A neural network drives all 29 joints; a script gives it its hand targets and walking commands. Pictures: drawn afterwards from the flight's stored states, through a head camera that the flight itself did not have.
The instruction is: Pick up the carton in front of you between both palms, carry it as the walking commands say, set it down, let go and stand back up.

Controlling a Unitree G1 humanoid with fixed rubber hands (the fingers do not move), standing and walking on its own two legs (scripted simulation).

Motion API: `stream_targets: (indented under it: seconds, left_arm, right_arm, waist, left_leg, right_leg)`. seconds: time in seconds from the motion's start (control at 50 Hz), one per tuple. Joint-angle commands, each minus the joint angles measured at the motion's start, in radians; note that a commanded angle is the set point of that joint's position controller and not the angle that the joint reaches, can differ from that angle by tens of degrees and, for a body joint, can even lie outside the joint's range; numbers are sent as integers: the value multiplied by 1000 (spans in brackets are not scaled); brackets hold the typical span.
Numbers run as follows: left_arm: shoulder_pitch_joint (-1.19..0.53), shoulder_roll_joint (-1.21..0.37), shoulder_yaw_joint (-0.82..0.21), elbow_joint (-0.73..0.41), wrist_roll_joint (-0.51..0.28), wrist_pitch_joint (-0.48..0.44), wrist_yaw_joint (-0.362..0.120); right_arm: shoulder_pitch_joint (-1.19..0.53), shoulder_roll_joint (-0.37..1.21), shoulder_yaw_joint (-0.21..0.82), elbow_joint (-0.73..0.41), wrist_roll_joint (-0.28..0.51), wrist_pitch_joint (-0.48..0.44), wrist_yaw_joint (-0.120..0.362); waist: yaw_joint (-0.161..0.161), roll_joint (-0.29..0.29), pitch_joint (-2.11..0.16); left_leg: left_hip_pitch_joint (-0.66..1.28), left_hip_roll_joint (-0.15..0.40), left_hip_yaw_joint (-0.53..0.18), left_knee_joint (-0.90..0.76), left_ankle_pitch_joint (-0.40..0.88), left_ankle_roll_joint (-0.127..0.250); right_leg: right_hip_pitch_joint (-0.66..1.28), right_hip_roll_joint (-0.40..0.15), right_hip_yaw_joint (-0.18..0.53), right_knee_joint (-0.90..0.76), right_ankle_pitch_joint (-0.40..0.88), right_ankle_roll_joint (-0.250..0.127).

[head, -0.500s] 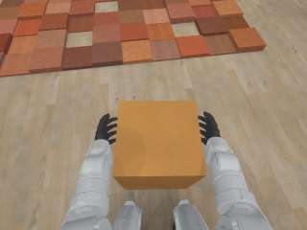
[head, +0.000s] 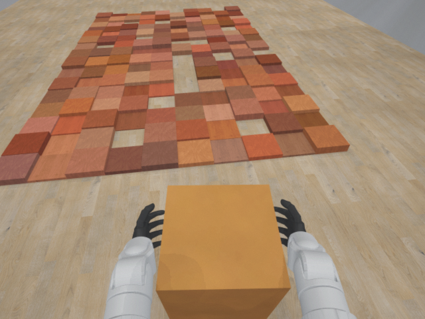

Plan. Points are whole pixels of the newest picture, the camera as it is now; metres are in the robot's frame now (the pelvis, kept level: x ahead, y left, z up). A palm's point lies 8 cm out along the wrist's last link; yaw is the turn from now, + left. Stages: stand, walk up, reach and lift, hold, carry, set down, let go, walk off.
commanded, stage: reach and lift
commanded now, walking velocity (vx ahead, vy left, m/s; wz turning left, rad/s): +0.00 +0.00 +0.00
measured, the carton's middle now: (218, 256) +0.30 +0.00 -0.06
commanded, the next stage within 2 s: hold in 1.10 s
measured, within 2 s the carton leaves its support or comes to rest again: neither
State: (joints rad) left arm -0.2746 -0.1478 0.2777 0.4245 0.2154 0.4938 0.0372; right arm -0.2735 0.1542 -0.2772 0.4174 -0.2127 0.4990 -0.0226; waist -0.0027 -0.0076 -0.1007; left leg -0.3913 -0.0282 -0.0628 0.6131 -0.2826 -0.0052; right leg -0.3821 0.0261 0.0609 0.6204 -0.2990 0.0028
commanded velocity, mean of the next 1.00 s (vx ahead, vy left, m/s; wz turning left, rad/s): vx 0.00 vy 0.00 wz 0.00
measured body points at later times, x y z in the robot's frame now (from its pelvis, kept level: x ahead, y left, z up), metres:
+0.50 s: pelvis -0.02 +0.00 +0.01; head -0.03 +0.00 +0.46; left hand +0.30 +0.15 +0.03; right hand +0.30 -0.15 +0.04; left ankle +0.02 +0.12 -0.73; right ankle +0.01 -0.12 -0.73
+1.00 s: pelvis +0.01 +0.00 +0.02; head -0.02 +0.00 +0.47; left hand +0.31 +0.15 +0.04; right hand +0.31 -0.15 +0.05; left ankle +0.02 +0.12 -0.73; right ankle +0.01 -0.12 -0.73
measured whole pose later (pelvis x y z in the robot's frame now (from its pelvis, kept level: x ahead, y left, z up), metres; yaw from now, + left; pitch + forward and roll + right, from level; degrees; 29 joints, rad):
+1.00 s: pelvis +0.01 +0.00 +0.02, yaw +0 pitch -6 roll +0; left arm -0.27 -0.15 0.24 0.29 0.28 0.68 0.00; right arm -0.27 0.15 -0.23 0.29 -0.28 0.68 0.02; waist 0.00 0.00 0.02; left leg -0.08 -0.02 -0.06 0.37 -0.19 0.00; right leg -0.07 0.02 0.07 0.38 -0.21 0.00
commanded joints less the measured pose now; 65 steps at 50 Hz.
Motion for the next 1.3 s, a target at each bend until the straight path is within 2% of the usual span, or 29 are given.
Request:
stream_targets:
  seconds: [0.0,0.14,0.2,0.38,0.86,1.08,1.18,1.28]
  left_arm:
    - [-482,-981,-599,-27,-181,42,-261]
    - [-520,-949,-469,28,-118,101,-280]
    - [-592,-963,-462,28,-116,95,-288]
    - [-649,-981,-489,3,-128,90,-289]
    - [-450,-935,-546,-153,-164,145,-271]
    - [-454,-922,-562,-194,-177,170,-273]
    - [-422,-920,-630,-290,-219,207,-265]
    - [-410,-866,-569,-252,-179,246,-260]
  right_arm:
    - [-465,995,590,-6,172,39,244]
    - [-511,944,465,46,113,96,264]
    - [-583,961,458,43,107,90,272]
    - [-640,967,483,21,113,83,280]
    - [-440,925,539,-138,151,138,263]
    - [-440,923,558,-181,164,166,257]
    - [-407,923,622,-271,202,204,249]
    - [-397,867,560,-231,171,242,245]
  waist:
    - [0,8,-229]
    - [2,3,-47]
    - [0,2,-61]
    - [-1,12,-145]
    - [1,9,-143]
    - [1,3,-125]
    - [-2,4,-164]
    - [4,5,-30]
  left_leg:
    - [227,-63,-22,-138,269,9]
    - [233,-53,-13,-215,73,22]
    - [246,-50,-8,-211,43,25]
    - [289,-49,-6,-219,74,18]
    - [397,-62,-17,-270,328,4]
    - [397,-62,-14,-279,301,6]
    - [438,-62,-20,-290,371,1]
    - [382,-58,-8,-316,206,9]
  right_leg:
    - [196,60,29,-147,286,-2]
    - [189,46,22,-224,92,-14]
    - [188,44,16,-224,52,-19]
    - [237,50,7,-224,84,-15]
    - [348,61,16,-276,332,3]
    - [355,60,17,-285,311,7]
    - [399,60,20,-296,382,10]
    - [350,54,19,-322,221,2]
